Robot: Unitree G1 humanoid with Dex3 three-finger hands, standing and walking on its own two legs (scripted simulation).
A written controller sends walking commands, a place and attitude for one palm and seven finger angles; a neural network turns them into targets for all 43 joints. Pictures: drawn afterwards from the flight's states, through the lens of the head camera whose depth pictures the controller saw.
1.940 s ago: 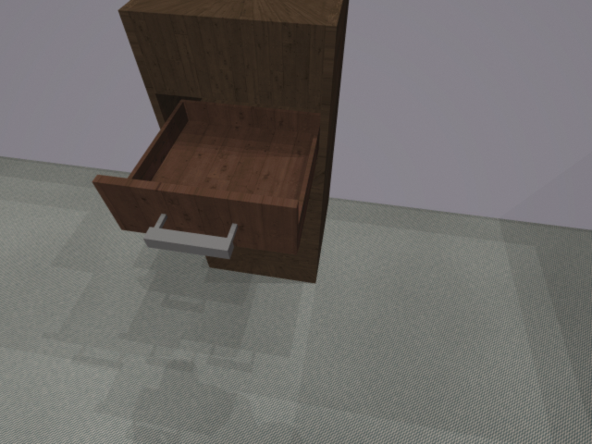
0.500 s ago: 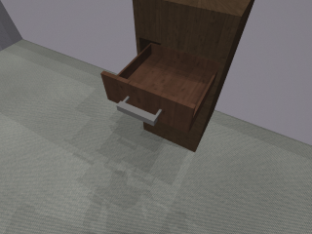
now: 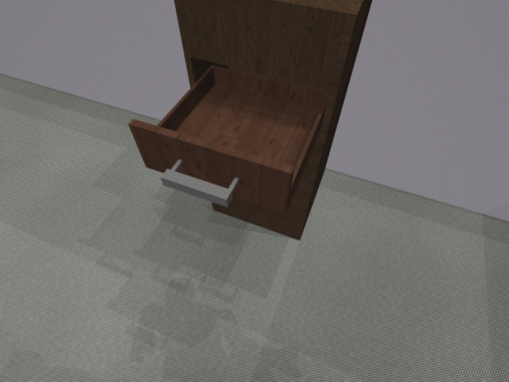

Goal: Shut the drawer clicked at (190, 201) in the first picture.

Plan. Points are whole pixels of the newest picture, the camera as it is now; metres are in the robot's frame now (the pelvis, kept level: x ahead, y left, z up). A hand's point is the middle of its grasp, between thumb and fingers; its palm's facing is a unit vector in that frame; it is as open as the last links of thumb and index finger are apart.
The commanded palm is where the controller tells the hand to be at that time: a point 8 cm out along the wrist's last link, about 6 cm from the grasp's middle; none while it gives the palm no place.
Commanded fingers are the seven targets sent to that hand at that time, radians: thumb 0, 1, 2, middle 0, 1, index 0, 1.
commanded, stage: turn to face it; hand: left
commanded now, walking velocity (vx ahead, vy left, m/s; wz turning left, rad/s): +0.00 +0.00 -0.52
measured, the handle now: (201, 180) +0.52 +0.15 -0.07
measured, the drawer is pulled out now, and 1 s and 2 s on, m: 0.30 0.30 0.30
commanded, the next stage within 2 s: take the last steps up to it in 0.50 s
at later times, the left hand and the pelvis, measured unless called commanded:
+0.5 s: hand out of the picture +0.04 +0.17 -0.17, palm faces -0.11 -0.97 -0.22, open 7.4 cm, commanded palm none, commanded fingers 0.00 0.90 0.90 -0.20 -0.30 -0.20 -0.30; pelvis -0.01 -0.02 +0.00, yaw -12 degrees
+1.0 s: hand out of the picture +0.12 +0.17 -0.17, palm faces -0.22 -0.95 -0.21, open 7.4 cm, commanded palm none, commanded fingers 0.00 0.90 0.90 -0.20 -0.30 -0.20 -0.30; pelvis +0.03 -0.01 +0.00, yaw -15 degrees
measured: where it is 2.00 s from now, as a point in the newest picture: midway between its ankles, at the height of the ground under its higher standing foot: outside the picture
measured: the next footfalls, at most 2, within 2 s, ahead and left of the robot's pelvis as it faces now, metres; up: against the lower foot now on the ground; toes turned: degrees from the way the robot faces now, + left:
left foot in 0.58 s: +0.08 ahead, +0.13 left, +0.00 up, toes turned -16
left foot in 1.02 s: +0.20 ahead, +0.10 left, +0.00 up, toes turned -9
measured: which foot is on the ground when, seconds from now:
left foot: down 0.00-0.16, up 0.18-0.56, down 0.58-0.80, up 0.82-1.00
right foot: down 0.00-1.00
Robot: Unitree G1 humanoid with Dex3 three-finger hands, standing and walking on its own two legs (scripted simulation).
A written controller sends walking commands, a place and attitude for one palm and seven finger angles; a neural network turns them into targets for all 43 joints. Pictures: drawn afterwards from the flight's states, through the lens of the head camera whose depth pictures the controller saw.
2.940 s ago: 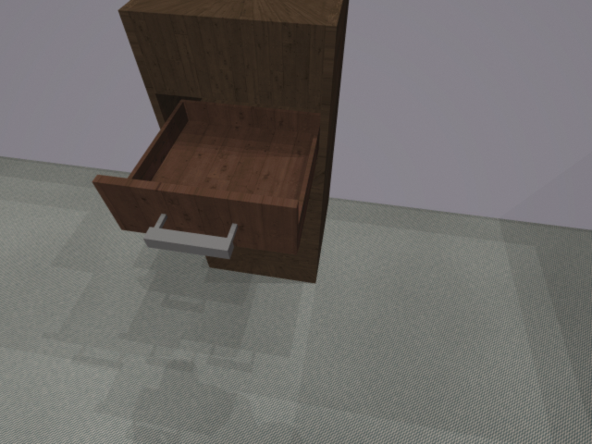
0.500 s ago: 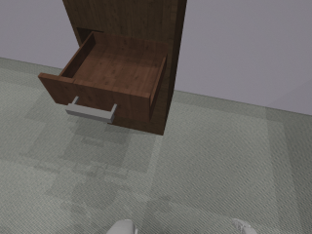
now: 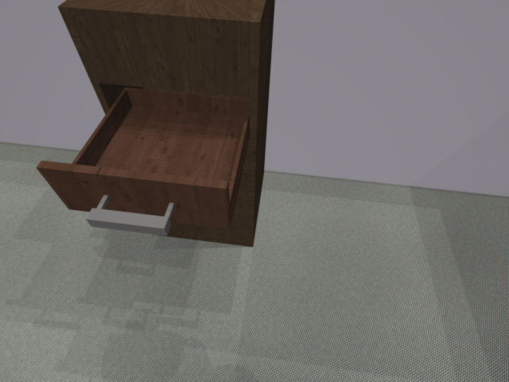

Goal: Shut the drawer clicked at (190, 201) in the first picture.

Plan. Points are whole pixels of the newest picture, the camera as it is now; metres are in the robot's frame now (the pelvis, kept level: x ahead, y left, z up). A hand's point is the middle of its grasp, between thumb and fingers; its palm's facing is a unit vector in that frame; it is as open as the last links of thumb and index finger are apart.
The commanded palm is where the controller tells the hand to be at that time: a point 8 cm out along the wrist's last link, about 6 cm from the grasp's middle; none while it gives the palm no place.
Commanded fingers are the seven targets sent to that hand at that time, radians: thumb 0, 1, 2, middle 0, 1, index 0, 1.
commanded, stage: take the last steps up to it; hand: left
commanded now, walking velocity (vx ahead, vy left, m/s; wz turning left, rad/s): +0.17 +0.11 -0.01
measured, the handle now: (133, 212) +0.43 +0.28 -0.07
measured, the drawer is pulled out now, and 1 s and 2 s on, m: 0.30 0.30 0.30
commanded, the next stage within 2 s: come to a stop and stand still in 0.14 s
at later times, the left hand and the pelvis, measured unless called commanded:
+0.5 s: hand out of the picture +0.12 +0.19 -0.18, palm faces +0.05 -0.98 -0.21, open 7.3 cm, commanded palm none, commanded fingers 0.00 0.90 0.90 -0.20 -0.30 -0.20 -0.30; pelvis +0.10 +0.01 -0.01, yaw -1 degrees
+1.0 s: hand out of the picture +0.13 +0.18 -0.18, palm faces +0.05 -0.98 -0.19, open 7.4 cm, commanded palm none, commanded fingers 0.00 0.90 0.90 -0.20 -0.30 -0.20 -0.30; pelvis +0.09 -0.01 +0.00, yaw +0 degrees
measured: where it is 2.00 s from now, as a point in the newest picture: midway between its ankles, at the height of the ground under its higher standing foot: outside the picture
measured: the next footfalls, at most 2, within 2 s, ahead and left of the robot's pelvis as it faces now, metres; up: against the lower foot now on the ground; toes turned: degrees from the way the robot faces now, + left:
left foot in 0.02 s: +0.13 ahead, +0.14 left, +0.00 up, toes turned +5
right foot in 0.24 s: +0.15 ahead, -0.06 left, +0.00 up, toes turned -10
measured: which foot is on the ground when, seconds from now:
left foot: up 0.00-0.00, down 0.02-0.64, up 0.66-0.88, down 0.90-1.00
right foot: down 0.00-0.04, up 0.06-0.22, down 0.24-1.00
